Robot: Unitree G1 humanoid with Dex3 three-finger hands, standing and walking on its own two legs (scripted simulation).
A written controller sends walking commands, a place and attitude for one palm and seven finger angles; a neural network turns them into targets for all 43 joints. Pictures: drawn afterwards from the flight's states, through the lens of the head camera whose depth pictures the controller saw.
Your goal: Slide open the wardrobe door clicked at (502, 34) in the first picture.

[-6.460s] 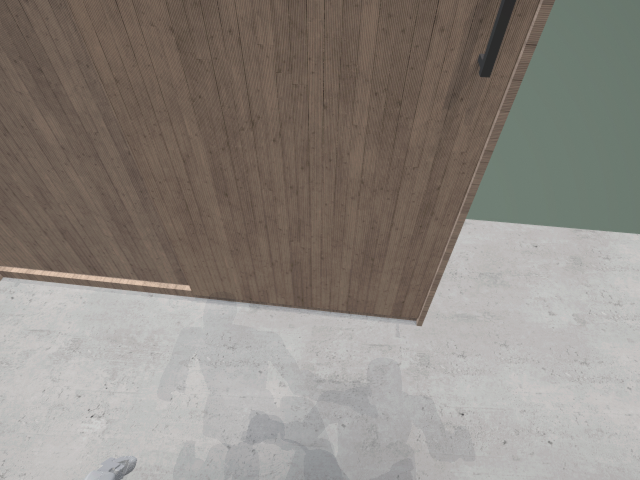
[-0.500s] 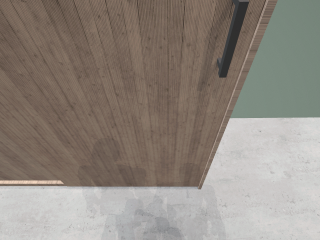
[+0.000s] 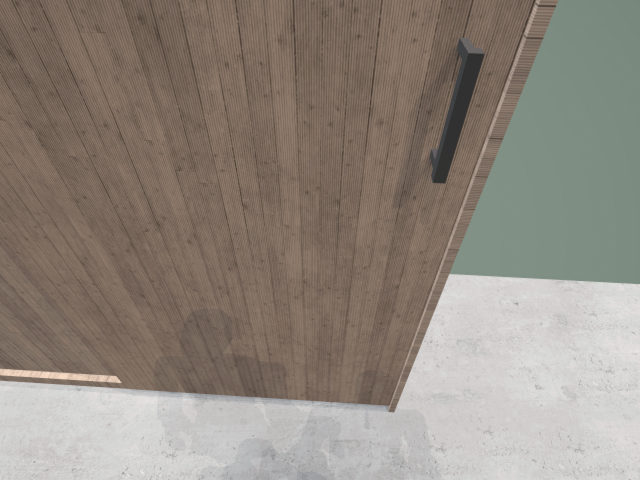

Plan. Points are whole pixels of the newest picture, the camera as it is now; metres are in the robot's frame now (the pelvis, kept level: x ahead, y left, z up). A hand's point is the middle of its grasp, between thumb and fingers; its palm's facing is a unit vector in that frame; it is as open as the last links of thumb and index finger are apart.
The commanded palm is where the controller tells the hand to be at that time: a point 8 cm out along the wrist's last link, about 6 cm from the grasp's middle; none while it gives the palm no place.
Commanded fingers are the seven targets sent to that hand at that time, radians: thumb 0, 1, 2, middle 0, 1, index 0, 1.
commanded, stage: come to a stop and stand still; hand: right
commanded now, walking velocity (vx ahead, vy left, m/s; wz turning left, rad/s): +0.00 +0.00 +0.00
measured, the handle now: (451, 115) +0.47 -0.12 +0.25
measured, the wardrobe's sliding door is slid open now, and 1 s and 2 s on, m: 0.00 0.00 0.00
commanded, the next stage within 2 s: look again from close up in 0.74 s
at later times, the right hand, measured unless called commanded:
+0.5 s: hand out of the picture +0.02 -0.19 -0.18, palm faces +0.00 +0.98 -0.18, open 7.4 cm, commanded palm none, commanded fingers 0.00 -0.90 -0.90 0.20 0.30 0.20 0.30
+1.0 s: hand out of the picture +0.05 -0.20 -0.18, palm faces +0.00 +0.98 -0.19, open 7.4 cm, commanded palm none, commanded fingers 0.00 -0.90 -0.90 0.20 0.30 0.20 0.30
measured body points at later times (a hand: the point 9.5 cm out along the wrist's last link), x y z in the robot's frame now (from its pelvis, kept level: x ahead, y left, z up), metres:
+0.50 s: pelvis +0.02 -0.02 +0.00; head +0.03 -0.02 +0.45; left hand +0.03 +0.21 -0.15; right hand +0.02 -0.24 -0.16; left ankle +0.00 +0.11 -0.74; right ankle +0.01 -0.09 -0.74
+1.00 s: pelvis +0.03 -0.02 +0.00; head +0.05 -0.03 +0.45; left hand +0.05 +0.21 -0.15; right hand +0.05 -0.25 -0.16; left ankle +0.00 +0.11 -0.74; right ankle +0.01 -0.09 -0.74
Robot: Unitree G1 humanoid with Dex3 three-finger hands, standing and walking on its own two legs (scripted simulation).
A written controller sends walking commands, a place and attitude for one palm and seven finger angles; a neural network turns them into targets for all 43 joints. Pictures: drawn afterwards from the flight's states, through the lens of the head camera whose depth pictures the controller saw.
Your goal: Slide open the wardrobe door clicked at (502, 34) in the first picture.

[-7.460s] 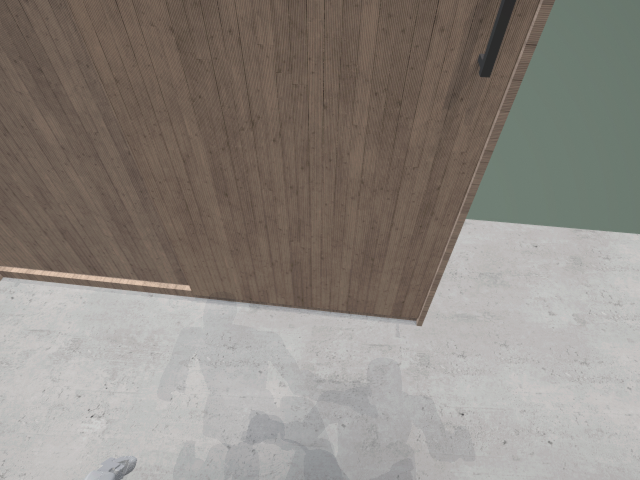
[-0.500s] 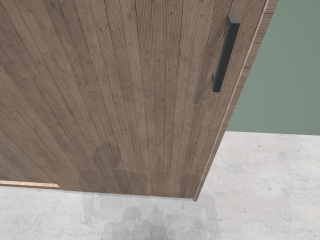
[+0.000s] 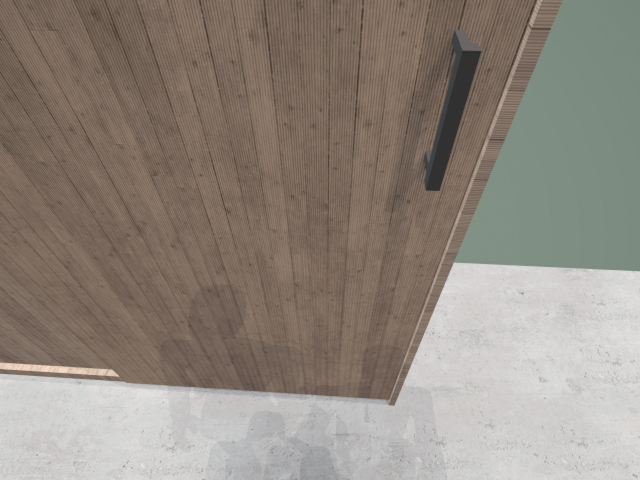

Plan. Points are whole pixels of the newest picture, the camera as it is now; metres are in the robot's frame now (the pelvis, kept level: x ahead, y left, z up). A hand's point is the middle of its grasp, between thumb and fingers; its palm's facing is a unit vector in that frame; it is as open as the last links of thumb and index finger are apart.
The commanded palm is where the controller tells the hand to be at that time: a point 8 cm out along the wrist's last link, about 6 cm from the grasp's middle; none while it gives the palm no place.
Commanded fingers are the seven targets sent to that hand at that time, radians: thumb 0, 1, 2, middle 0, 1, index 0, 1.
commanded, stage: look again from close up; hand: right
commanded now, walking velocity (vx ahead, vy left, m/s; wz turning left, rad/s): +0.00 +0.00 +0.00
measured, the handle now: (445, 117) +0.44 -0.11 +0.25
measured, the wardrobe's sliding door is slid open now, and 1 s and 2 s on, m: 0.00 0.00 0.00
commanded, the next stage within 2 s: raise the hand with hooked fingers in 0.60 s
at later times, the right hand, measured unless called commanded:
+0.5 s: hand out of the picture +0.00 -0.16 -0.18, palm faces +0.03 +0.98 -0.18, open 7.4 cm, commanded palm none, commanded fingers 0.00 -0.90 -0.90 0.20 0.30 0.20 0.30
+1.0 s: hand (474, 424) +0.19 -0.15 +0.03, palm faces +0.03 +1.00 -0.03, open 7.9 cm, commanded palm +0.11 -0.23 -0.01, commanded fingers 0.00 -0.53 -0.74 0.23 0.54 0.23 0.54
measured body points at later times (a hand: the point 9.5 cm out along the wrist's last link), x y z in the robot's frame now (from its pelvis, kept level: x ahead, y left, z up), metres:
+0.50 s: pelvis +0.00 +0.01 +0.00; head +0.01 +0.00 +0.45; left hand +0.01 +0.23 -0.15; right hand +0.00 -0.22 -0.16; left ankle -0.03 +0.13 -0.74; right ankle -0.03 -0.07 -0.74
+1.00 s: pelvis -0.03 +0.03 -0.04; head -0.02 +0.04 +0.41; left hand +0.15 +0.28 -0.10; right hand +0.18 -0.20 +0.03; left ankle -0.03 +0.13 -0.74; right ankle -0.03 -0.07 -0.74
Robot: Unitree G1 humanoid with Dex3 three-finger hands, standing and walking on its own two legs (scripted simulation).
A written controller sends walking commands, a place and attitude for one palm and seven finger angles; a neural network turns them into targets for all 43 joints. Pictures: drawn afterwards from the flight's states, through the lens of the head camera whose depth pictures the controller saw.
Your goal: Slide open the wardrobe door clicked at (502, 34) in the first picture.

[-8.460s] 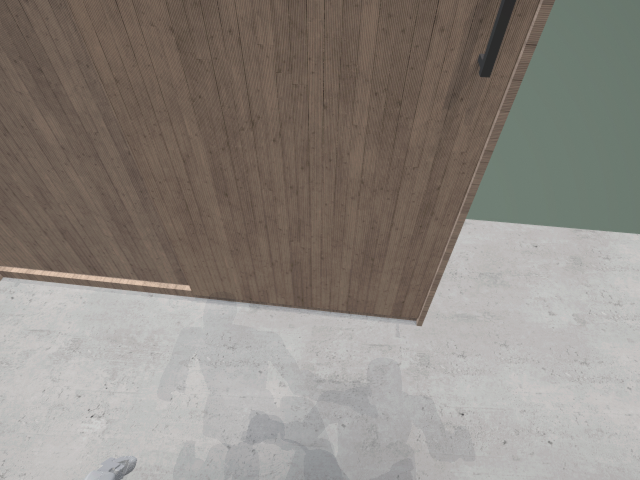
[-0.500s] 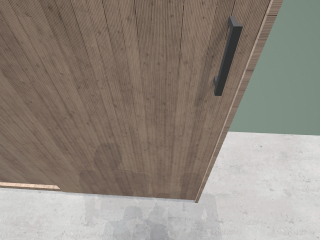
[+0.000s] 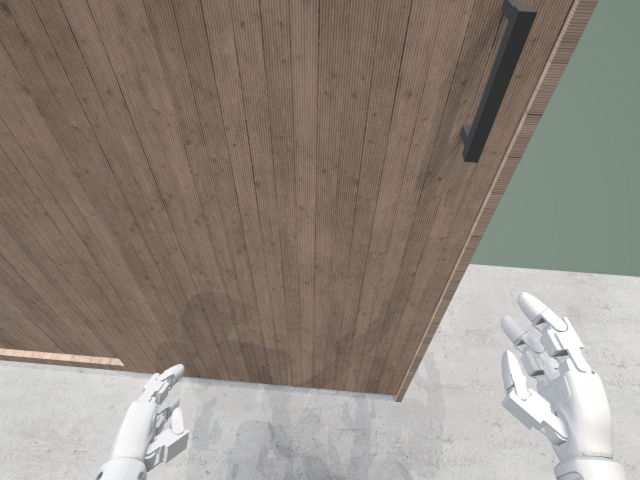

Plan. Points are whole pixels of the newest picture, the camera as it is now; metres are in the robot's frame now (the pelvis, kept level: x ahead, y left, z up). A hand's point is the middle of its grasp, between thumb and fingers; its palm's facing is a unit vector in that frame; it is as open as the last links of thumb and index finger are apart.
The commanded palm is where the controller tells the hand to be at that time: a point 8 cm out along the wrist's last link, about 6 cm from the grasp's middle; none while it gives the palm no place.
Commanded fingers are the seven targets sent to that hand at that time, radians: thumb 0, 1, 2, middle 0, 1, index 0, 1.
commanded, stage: raise the hand with hooked fingers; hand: right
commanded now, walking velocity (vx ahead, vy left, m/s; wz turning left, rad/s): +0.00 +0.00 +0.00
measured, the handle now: (489, 86) +0.47 -0.13 +0.28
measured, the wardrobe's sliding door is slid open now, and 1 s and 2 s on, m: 0.00 0.00 0.00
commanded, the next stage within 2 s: move the hooked fingers beside the handle in 1.80 s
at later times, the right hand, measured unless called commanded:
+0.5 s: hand (612, 383) +0.22 -0.25 +0.12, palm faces +0.06 +1.00 -0.06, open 10.9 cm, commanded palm +0.18 -0.29 +0.14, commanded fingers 0.00 0.06 -0.49 0.27 0.92 0.27 0.92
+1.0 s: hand out of the picture +0.24 -0.31 +0.23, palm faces +0.11 +0.99 -0.11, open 13.6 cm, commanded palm +0.21 -0.34 +0.25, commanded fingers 0.00 0.50 -0.30 0.30 1.20 0.30 1.20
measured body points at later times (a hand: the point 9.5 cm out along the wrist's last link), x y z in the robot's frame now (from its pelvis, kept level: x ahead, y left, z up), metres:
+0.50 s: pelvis +0.00 +0.01 +0.01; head +0.01 +0.02 +0.46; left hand +0.17 +0.23 -0.06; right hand +0.21 -0.30 +0.13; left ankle +0.00 +0.10 -0.70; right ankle +0.01 -0.11 -0.70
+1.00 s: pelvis +0.00 -0.03 +0.03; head -0.02 -0.02 +0.48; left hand +0.23 +0.15 -0.01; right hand +0.23 -0.36 +0.24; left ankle +0.00 +0.10 -0.70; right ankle +0.01 -0.11 -0.70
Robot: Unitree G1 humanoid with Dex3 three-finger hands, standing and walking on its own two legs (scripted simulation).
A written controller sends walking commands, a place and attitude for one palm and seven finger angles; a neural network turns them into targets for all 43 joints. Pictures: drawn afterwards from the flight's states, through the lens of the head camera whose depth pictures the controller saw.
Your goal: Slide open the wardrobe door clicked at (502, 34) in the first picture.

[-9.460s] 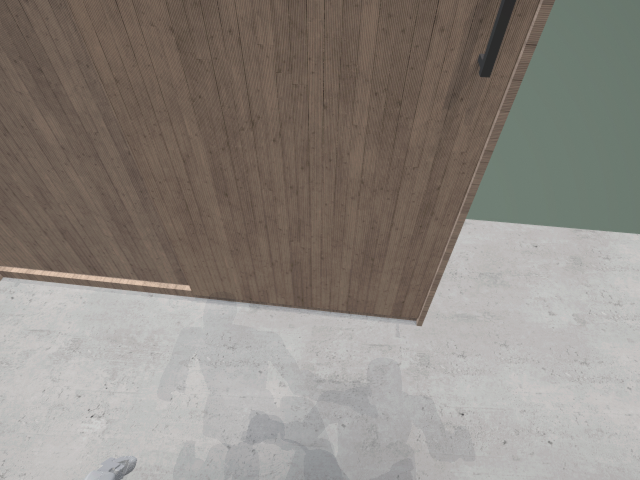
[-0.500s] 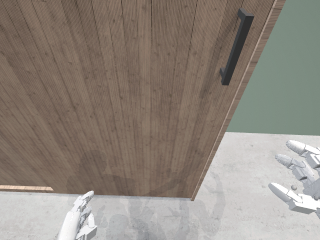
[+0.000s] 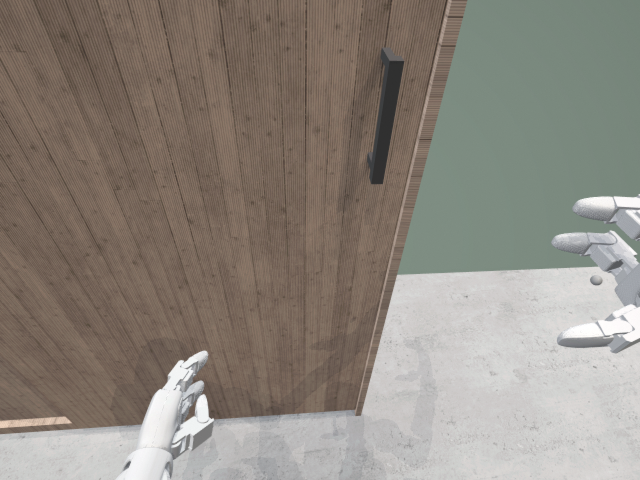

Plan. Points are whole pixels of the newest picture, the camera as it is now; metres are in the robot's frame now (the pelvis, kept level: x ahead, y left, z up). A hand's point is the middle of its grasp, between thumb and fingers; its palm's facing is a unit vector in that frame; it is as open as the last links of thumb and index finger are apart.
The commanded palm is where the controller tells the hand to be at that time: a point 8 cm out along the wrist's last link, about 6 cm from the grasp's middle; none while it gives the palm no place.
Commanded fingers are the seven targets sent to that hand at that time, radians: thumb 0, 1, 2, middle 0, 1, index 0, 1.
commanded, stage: raise the hand with hooked fingers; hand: right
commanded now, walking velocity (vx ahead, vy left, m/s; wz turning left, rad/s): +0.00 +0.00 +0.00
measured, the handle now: (381, 119) +0.48 -0.08 +0.25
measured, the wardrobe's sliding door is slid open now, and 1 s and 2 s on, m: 0.00 0.00 0.00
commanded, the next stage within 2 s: move the hooked fingers beside the handle in 0.80 s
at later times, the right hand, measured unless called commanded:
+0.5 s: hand (610, 210) +0.28 -0.27 +0.26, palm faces +0.05 +0.99 -0.13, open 14.0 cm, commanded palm +0.24 -0.30 +0.28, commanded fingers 0.00 0.50 -0.30 0.30 1.20 0.30 1.20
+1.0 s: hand (580, 205) +0.30 -0.25 +0.26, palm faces +0.06 +0.99 -0.11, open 14.0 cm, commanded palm +0.26 -0.28 +0.28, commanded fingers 0.00 0.50 -0.30 0.30 1.20 0.30 1.20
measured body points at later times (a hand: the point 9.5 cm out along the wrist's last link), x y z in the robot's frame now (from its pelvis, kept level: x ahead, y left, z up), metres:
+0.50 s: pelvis +0.00 +0.02 +0.00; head -0.03 +0.04 +0.45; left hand +0.21 +0.24 -0.06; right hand +0.28 -0.32 +0.27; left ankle -0.01 +0.13 -0.74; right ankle +0.01 -0.07 -0.74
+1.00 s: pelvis +0.01 +0.04 +0.00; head -0.02 +0.07 +0.45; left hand +0.23 +0.25 -0.06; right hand +0.29 -0.30 +0.26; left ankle -0.01 +0.13 -0.74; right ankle +0.01 -0.07 -0.74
